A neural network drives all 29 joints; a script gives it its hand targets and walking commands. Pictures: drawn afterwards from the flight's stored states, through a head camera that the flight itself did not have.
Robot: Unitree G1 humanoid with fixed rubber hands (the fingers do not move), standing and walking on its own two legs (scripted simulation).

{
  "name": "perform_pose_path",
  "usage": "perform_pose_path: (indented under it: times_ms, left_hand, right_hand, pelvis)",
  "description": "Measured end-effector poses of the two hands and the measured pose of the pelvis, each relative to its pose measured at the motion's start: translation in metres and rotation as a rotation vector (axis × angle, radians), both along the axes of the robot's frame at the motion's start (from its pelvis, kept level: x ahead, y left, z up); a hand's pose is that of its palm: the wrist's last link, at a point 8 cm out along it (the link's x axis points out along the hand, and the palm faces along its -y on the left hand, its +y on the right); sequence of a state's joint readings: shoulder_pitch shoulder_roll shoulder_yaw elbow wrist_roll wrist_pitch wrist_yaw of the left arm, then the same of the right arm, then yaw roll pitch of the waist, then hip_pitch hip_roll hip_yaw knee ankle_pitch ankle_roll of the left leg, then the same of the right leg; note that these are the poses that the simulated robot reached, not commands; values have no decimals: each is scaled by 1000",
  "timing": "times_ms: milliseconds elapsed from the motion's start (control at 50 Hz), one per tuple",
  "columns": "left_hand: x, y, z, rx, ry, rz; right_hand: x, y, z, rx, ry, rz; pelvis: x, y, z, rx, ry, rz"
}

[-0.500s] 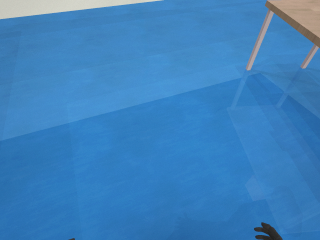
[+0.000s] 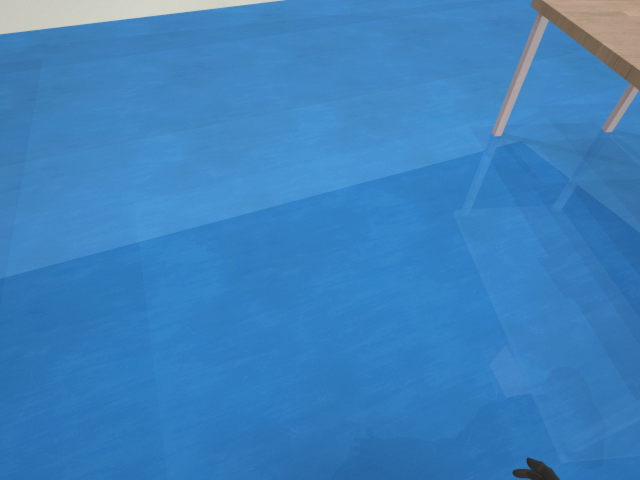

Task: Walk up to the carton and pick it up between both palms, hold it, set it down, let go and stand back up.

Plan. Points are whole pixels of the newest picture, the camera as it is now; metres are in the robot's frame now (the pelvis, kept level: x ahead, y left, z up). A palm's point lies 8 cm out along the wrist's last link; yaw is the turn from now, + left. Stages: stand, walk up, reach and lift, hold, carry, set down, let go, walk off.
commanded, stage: walk up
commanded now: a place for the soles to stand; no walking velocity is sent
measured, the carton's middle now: out of the picture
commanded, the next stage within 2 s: none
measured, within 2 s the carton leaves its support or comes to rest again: neither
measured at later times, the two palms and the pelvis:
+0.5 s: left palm (217, 397) +0.25 +0.16 -0.09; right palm out of the picture +0.09 -0.46 -0.08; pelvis +0.08 -0.11 +0.00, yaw -20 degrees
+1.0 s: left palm (301, 261) +0.50 +0.05 -0.09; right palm out of the picture +0.10 -0.42 -0.07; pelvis +0.25 -0.14 +0.02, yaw -36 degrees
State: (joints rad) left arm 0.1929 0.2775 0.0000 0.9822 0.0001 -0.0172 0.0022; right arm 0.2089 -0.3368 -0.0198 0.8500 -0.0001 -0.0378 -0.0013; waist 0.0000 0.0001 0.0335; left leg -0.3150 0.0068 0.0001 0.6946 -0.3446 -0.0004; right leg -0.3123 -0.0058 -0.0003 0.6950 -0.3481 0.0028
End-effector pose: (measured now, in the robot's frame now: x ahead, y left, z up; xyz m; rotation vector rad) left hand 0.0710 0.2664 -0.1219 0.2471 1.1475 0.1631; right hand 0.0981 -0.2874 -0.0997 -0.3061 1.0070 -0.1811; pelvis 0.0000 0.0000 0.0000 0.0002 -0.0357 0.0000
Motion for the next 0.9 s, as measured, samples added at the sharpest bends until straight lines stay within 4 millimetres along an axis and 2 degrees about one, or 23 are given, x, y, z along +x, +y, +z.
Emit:
perform_pose_path:
  times_ms: [40,100,200,260,300,340,420,500,560,680,720,780,900]
  left_hand:
    - [4,-2,1,-22,9,-18]
    - [26,-7,6,-40,13,-95]
    - [78,-25,23,-28,-27,-255]
    - [109,-43,31,1,-56,-322]
    - [127,-58,33,25,-67,-352]
    - [141,-73,27,55,-87,-375]
    - [153,-95,27,70,-33,-398]
    - [178,-106,34,95,-10,-429]
    - [203,-114,33,93,-1,-466]
    - [279,-132,23,59,-22,-557]
    - [307,-141,21,44,-39,-592]
    - [344,-159,24,25,-53,-642]
    - [398,-192,31,-11,-76,-689]
  right_hand:
    - [0,-3,2,-4,-12,1]
    - [-10,-18,7,-19,-34,-43]
    - [-40,-64,16,-64,-16,-163]
    - [-49,-98,16,-85,-15,-214]
    - [-49,-122,11,-90,-19,-238]
    - [-43,-145,2,-95,-26,-252]
    - [-23,-165,6,-78,-67,-292]
    - [-6,-173,15,-69,-98,-330]
    - [6,-176,20,-72,-113,-370]
    - [26,-172,26,-105,-101,-441]
    - [25,-164,26,-108,-77,-473]
    - [13,-150,31,-100,-16,-539]
    - [-8,-127,39,-70,121,-625]
  pelvis:
    - [0,0,0,0,0,-6]
    - [1,-5,1,1,11,-59]
    - [9,-26,5,2,28,-160]
    - [19,-45,2,17,25,-207]
    - [27,-61,-2,29,36,-232]
    - [35,-79,-14,32,26,-254]
    - [52,-96,-9,27,21,-308]
    - [76,-106,0,23,18,-356]
    - [96,-109,2,13,9,-398]
    - [149,-104,-1,-7,30,-476]
    - [166,-103,-1,-9,37,-503]
    - [190,-107,7,-28,49,-550]
    - [230,-122,19,-43,56,-588]
